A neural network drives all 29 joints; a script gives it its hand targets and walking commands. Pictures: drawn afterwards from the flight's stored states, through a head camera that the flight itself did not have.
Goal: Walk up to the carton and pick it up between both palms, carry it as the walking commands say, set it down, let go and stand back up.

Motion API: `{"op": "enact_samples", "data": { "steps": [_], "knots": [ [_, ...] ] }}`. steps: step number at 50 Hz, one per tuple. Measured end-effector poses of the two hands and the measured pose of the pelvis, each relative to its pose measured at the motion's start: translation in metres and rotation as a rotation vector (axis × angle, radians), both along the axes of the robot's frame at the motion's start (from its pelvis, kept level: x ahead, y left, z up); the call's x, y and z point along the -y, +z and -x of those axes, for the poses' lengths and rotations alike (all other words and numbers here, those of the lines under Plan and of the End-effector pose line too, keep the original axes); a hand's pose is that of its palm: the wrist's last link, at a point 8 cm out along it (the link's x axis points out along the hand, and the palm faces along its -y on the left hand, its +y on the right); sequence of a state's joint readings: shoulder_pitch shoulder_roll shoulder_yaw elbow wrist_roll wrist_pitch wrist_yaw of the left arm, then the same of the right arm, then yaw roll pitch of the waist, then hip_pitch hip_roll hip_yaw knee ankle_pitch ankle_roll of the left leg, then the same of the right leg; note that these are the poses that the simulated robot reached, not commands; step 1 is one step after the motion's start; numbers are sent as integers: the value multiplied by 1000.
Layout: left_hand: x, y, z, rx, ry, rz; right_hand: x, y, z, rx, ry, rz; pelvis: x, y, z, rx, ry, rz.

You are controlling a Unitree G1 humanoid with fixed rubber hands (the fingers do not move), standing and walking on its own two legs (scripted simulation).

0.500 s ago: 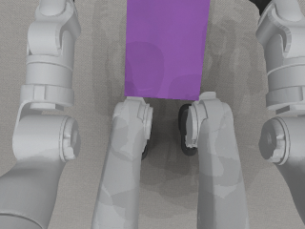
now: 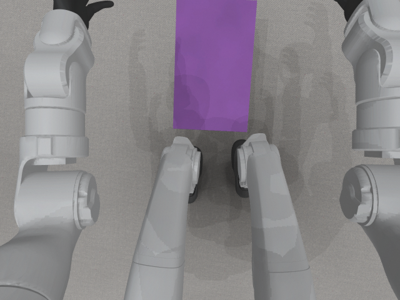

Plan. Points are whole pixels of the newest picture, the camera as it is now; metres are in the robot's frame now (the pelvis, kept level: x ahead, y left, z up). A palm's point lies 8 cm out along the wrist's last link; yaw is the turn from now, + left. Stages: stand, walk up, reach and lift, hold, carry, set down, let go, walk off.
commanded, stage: set down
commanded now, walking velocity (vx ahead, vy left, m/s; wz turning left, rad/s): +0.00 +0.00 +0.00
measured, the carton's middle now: (212, 76) +0.47 +0.01 -0.43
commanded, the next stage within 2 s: let go in 0.22 s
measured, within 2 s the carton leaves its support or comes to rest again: neither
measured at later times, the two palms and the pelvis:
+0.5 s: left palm (52, 55) +0.45 +0.21 -0.03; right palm out of the picture +0.45 -0.22 -0.02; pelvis +0.02 +0.00 +0.08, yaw -1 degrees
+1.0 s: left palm out of the picture +0.31 +0.22 +0.09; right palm out of the picture +0.31 -0.24 +0.09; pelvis +0.09 +0.00 +0.16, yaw -2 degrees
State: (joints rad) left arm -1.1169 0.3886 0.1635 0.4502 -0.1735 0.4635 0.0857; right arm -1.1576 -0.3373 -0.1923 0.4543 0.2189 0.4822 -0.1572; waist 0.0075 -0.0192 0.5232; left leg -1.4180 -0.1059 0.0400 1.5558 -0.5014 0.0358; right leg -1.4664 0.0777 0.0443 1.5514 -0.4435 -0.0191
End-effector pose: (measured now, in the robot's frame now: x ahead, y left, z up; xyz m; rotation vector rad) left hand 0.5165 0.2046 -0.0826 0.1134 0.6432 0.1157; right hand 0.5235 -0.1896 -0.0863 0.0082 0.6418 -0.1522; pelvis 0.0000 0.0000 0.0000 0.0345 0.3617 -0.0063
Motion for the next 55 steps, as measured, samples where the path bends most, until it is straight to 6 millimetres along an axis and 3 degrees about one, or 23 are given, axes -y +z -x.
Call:
{"op": "enact_samples", "data": {
  "steps": [5, 14, 18, 27, 34, 43, 46, 52, 55],
  "knots": [
    [1, 23, 4, -13, -5, 10, -1, 26, 7, -1, 10, -9, -1, 22, 7, 9, -3, 4],
    [5, 9, 10, -104, 3, 20, 2, 9, 17, -109, 9, -13, -1, 46, 9, -36, -7, 4],
    [10, 13, 17, -105, -28, 8, 9, 16, 22, -103, 15, 16, 1, 55, 1, -33, -8, 3],
    [-7, 62, 86, -192, -77, -29, 39, 72, 91, -175, 47, 124, 4, 93, -24, 115, -17, 4],
    [-5, 98, 136, -218, -65, 43, 43, 103, 149, -235, 28, 76, 4, 114, -47, 109, -18, 10],
    [-9, 152, 159, -134, -80, 14, 51, 165, 171, -123, 33, 119, 3, 140, -67, 182, -26, 19],
    [-13, 162, 174, -153, -76, 9, 53, 173, 185, -132, 34, 112, 2, 150, -76, 218, -30, 24],
    [-21, 173, 220, -250, -52, -2, 54, 175, 234, -228, 23, 89, 0, 168, -100, 276, -34, 33],
    [-23, 179, 233, -262, -47, -8, 57, 178, 254, -258, 13, 90, -1, 174, -109, 301, -37, 35]
  ]
}}
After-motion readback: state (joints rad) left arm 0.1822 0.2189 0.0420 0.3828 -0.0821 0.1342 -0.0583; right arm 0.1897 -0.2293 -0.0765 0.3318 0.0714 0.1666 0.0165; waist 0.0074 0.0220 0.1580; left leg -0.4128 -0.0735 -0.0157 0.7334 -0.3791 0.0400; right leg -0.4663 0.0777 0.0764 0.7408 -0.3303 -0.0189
